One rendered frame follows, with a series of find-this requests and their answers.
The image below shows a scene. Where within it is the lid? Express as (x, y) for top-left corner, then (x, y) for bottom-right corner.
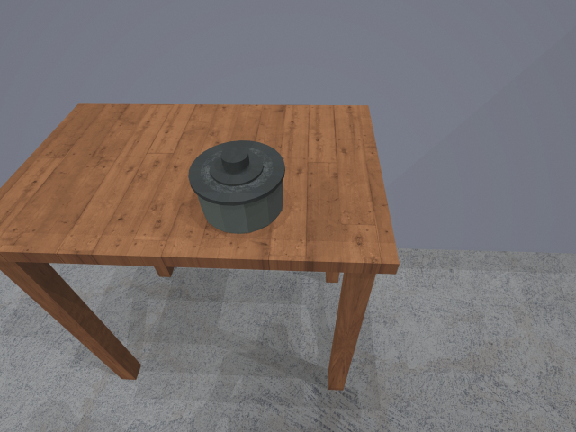
(188, 140), (285, 206)

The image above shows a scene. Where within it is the knob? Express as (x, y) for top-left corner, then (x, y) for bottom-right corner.
(220, 146), (249, 172)

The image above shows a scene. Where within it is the pot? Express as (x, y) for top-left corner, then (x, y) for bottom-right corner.
(198, 181), (284, 234)

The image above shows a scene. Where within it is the table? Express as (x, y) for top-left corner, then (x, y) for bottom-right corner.
(0, 103), (400, 391)

